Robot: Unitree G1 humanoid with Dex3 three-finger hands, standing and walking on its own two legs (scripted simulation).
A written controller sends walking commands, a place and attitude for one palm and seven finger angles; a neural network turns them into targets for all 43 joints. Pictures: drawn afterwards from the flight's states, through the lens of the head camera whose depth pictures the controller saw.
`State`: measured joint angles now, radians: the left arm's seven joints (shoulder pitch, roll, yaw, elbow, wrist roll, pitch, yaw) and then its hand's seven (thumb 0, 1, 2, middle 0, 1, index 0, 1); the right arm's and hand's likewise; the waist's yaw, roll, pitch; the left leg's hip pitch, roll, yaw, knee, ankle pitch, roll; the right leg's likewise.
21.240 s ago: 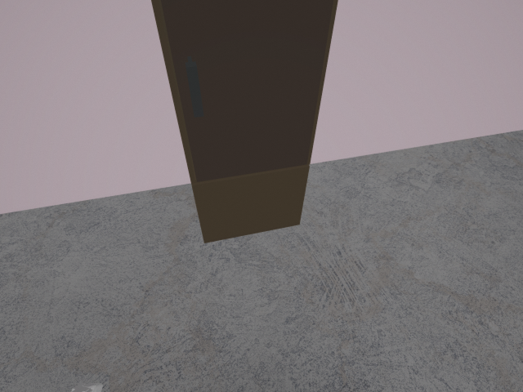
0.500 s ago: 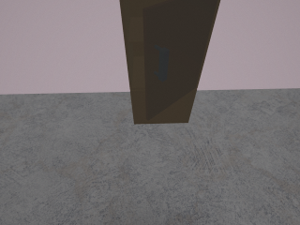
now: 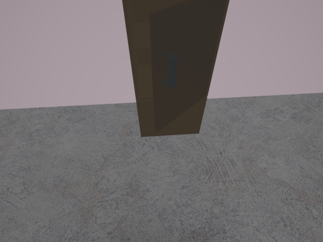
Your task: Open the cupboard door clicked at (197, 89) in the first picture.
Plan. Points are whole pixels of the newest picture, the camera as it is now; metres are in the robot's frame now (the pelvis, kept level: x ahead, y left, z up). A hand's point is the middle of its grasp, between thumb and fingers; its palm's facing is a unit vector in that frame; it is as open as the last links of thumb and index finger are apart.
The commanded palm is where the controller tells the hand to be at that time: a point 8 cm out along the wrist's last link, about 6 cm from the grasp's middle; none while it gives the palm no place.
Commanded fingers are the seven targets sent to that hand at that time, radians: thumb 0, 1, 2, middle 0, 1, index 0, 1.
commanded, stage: look to check the result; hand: left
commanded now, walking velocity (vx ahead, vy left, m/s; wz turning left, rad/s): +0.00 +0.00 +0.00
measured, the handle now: (168, 70) +0.71 +0.01 +0.03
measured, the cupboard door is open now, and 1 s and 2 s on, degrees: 40 40 40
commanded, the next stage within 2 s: walk to a spot facing it in 0.48 s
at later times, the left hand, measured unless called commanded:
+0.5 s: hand out of the picture +0.02 +0.20 -0.17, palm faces +0.00 -0.97 -0.25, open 7.3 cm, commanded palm none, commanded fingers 0.00 0.90 0.90 -0.20 -0.30 -0.20 -0.30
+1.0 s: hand out of the picture +0.08 +0.18 -0.18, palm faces -0.12 -0.95 -0.29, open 7.3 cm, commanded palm none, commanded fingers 0.00 0.90 0.90 -0.20 -0.30 -0.20 -0.30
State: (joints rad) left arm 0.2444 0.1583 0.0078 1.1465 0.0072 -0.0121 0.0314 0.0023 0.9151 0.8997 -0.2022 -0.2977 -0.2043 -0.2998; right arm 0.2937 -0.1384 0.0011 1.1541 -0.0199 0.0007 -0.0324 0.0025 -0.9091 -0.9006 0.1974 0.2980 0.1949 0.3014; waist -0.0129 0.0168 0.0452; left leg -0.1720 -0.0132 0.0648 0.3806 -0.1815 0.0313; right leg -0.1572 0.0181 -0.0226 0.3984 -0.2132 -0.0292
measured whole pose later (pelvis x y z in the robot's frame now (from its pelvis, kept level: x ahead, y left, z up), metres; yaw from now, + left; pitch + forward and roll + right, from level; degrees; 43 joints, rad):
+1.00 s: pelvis +0.01 -0.02 -0.02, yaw -10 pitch +0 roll +2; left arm 0.21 0.21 0.07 0.99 0.03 0.04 -0.01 0.00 0.91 0.90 -0.20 -0.30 -0.20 -0.30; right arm 0.19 -0.21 -0.05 1.00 -0.03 0.03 -0.03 0.00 -0.91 -0.90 0.20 0.30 0.20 0.30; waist 0.02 0.02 0.10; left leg -0.25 0.07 0.22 0.60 -0.33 0.00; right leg -0.30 0.00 0.01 0.65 -0.33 -0.03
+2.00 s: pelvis +0.02 -0.01 -0.01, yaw -45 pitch +1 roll +1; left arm 0.17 0.23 0.06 0.90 0.03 0.04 -0.02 0.00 0.91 0.90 -0.20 -0.30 -0.21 -0.30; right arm 0.21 -0.24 -0.05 0.89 -0.02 0.03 -0.01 0.01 -0.91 -0.90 0.20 0.30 0.19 0.30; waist -0.01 -0.03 0.09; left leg -0.37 0.05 0.08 0.77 -0.45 -0.06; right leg -0.31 0.03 0.10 0.56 -0.27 -0.02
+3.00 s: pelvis +0.17 -0.34 +0.00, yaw -73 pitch +0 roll +0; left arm 0.25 0.22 0.07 1.05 0.03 -0.01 -0.03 0.01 0.92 0.90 -0.20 -0.30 -0.20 -0.30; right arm 0.23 -0.15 -0.03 0.95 -0.04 -0.08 -0.02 0.00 -0.92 -0.90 0.20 0.30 0.20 0.30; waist 0.03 -0.04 0.06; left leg -0.23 0.07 0.16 0.47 -0.24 0.00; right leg -0.51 -0.06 -0.04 1.12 -0.32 -0.01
